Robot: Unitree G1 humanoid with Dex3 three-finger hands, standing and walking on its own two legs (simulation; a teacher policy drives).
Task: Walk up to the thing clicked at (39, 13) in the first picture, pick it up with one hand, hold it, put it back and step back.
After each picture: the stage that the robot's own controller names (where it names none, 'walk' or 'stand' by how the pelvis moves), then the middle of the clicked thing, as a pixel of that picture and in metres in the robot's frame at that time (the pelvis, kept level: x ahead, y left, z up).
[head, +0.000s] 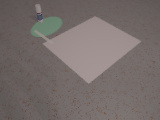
stand; (39, 13) +1.96 +0.65 -0.66
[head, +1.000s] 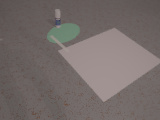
walk; (57, 18) +1.88 +0.31 -0.63
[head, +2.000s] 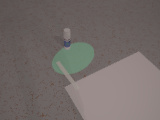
walk; (67, 39) +1.28 +0.15 -0.65
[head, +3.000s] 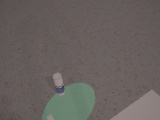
walk; (59, 84) +0.77 +0.23 -0.62
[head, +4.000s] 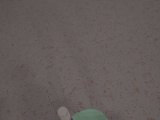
walk; (66, 117) +0.43 +0.24 -0.63
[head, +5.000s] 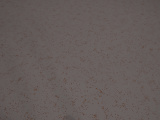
stand; out of the picture +0.37 -0.04 -0.61
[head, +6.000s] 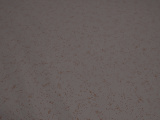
walk; out of the picture +0.34 +0.03 -0.65
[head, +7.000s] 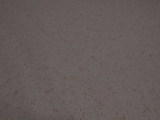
stand; out of the picture +0.26 -0.03 -0.66
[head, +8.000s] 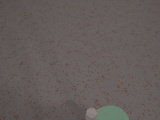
stand; (90, 118) +0.37 -0.04 -0.63
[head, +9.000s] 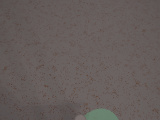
walk; out of the picture +0.31 +0.01 -0.62
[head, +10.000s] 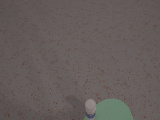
stand; (90, 110) +0.43 +0.02 -0.61
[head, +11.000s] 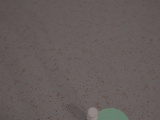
stand; (91, 118) +0.44 -0.05 -0.63
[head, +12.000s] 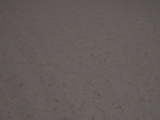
stand; out of the picture +0.42 -0.01 -0.66
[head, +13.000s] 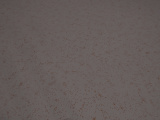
stand; out of the picture +0.39 -0.02 -0.66
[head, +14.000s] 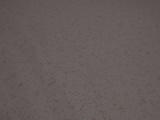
stand; out of the picture +0.39 -0.02 -0.66
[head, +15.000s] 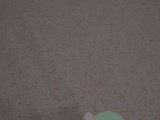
go down; out of the picture +0.39 -0.02 -0.65
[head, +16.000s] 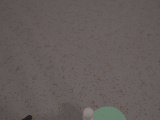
go down; (87, 118) +0.41 -0.02 -0.62
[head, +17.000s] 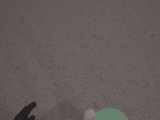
go down; out of the picture +0.40 -0.02 -0.58
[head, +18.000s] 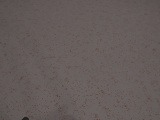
go down; out of the picture +0.39 -0.02 -0.59
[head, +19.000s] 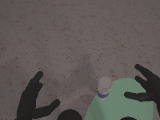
rest palm; (103, 89) +0.44 -0.02 -0.44
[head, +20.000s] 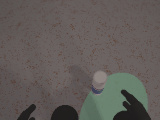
go down; (98, 84) +0.45 -0.02 -0.41
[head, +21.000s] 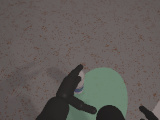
go down; (77, 83) +0.46 +0.00 -0.41
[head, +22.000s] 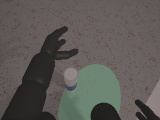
go down; (70, 81) +0.46 -0.01 -0.41
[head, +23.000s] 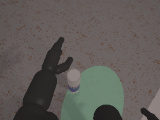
go down; (73, 82) +0.46 +0.00 -0.41
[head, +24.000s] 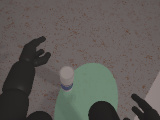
go down; (66, 80) +0.46 -0.01 -0.38
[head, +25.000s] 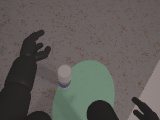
go down; (64, 78) +0.46 +0.00 -0.40
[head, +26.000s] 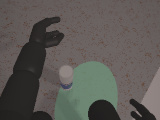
close; (66, 79) +0.46 -0.01 -0.39
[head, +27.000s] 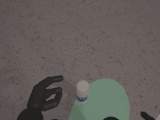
go down; (82, 93) +0.44 -0.01 -0.46
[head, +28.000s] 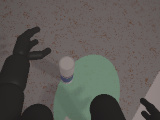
go down; (66, 72) +0.47 +0.00 -0.34
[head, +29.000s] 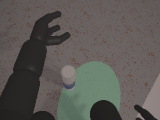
go down; (68, 79) +0.46 -0.01 -0.39
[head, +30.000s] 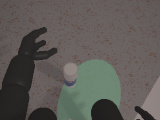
go down; (70, 76) +0.46 -0.01 -0.39
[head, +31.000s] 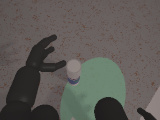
go down; (73, 74) +0.47 +0.00 -0.37
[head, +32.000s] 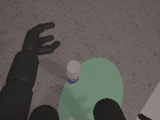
go down; (73, 74) +0.46 -0.01 -0.39
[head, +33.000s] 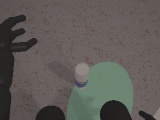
go down; (81, 77) +0.46 -0.02 -0.37
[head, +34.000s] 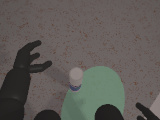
go down; (75, 81) +0.46 -0.01 -0.40
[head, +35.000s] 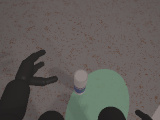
go down; (80, 83) +0.46 -0.02 -0.40
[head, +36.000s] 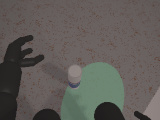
rest palm; (74, 78) +0.46 -0.01 -0.40
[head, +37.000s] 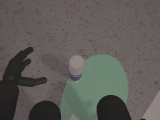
go down; (75, 70) +0.47 -0.01 -0.35
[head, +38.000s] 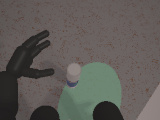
go down; (72, 77) +0.47 +0.00 -0.39
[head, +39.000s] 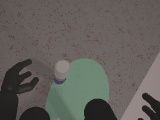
lift; (60, 74) +0.47 +0.00 -0.38
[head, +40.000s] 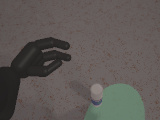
rest palm; (96, 96) +0.45 -0.02 -0.49
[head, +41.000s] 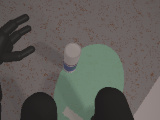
go down; (70, 60) +0.49 +0.01 -0.30
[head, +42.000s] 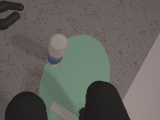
go down; (56, 52) +0.50 +0.02 -0.28
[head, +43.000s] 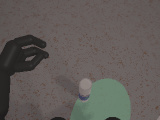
hold; (84, 91) +0.46 -0.01 -0.46
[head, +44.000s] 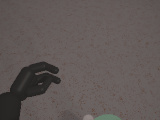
hold; out of the picture +0.41 -0.02 -0.61
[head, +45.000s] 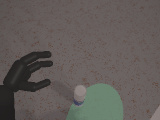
go down; (79, 96) +0.44 -0.01 -0.51
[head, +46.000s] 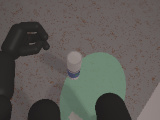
lower; (74, 67) +0.50 +0.01 -0.34
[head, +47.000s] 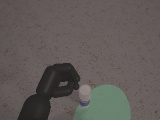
lower; (84, 97) +0.46 -0.01 -0.49
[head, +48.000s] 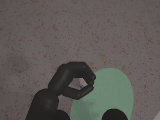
hold; (85, 81) +0.47 -0.01 -0.43
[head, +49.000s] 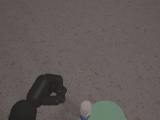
crouch; (85, 112) +0.44 -0.03 -0.58
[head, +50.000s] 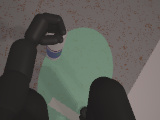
lower; (55, 45) +0.51 +0.02 -0.24
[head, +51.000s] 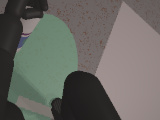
rest; (21, 29) +0.53 +0.04 -0.24
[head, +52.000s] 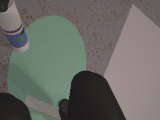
hold; (13, 27) +0.54 +0.11 -0.23
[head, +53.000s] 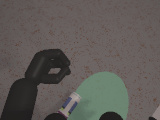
hold; (64, 111) +0.34 +0.10 -0.53
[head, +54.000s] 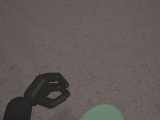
crouch; out of the picture +0.29 +0.07 -0.68
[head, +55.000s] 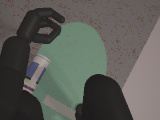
lower; (29, 82) +0.37 +0.12 -0.32
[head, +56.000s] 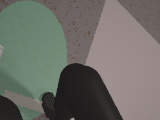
lower; out of the picture +0.36 +0.15 -0.30
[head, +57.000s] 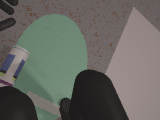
hold; (6, 77) +0.36 +0.15 -0.31
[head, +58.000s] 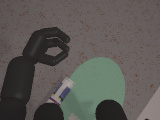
crouch; (56, 98) +0.36 +0.11 -0.47
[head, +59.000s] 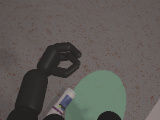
crouch; (59, 107) +0.36 +0.11 -0.53
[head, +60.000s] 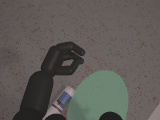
hold; (59, 105) +0.37 +0.13 -0.54
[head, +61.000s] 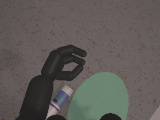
hold; (56, 104) +0.38 +0.15 -0.54
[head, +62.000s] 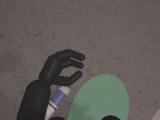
hold; (53, 103) +0.40 +0.17 -0.55
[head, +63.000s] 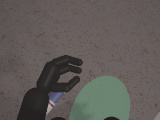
crouch; (51, 100) +0.42 +0.19 -0.56
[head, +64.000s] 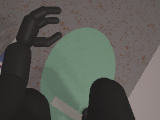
open; (5, 63) +0.47 +0.25 -0.33
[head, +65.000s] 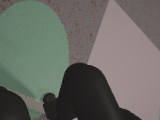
lower; out of the picture +0.44 +0.32 -0.29
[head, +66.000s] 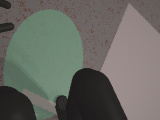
crouch; out of the picture +0.46 +0.33 -0.31
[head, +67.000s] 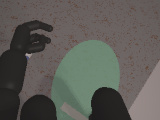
hold; (13, 67) +0.49 +0.29 -0.40
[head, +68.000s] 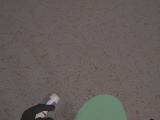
crouch; (44, 109) +0.47 +0.25 -0.63
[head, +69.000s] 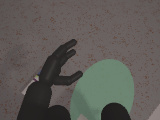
stand; (40, 79) +0.49 +0.28 -0.50
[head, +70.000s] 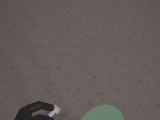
crouch; out of the picture +0.44 +0.24 -0.67
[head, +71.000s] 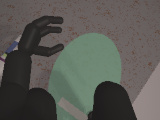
open; (8, 58) +0.51 +0.28 -0.35
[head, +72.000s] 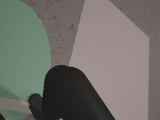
rest; out of the picture +0.45 +0.36 -0.32
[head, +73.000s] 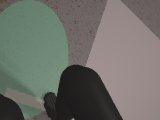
lower; out of the picture +0.45 +0.33 -0.31
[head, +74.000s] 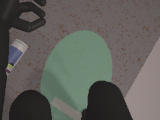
hold; (5, 64) +0.47 +0.26 -0.35
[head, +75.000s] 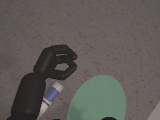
crouch; (47, 99) +0.44 +0.21 -0.56
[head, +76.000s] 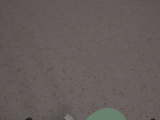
stand; out of the picture +0.39 +0.18 -0.67
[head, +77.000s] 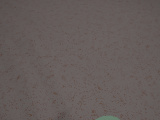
stand; out of the picture +0.36 +0.15 -0.68
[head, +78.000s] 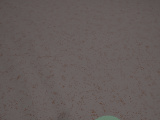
stand; out of the picture +0.34 +0.12 -0.68
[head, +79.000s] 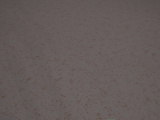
stand; out of the picture +0.33 +0.08 -0.74
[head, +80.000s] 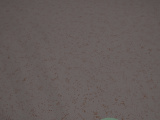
stand; out of the picture +0.29 +0.07 -0.75
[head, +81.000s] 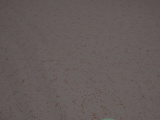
walk; out of the picture +0.27 +0.05 -0.75
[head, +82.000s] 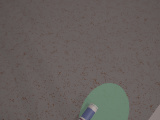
walk; (84, 119) +0.41 +0.03 -0.73
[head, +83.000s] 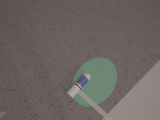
walk; (79, 85) +0.68 +0.02 -0.73
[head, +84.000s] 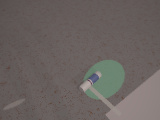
stand; (90, 81) +0.88 -0.01 -0.73
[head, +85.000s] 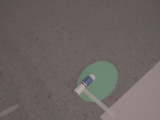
stand; (84, 84) +0.85 +0.01 -0.75
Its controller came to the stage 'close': yes
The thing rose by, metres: 0.00
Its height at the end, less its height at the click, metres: -0.09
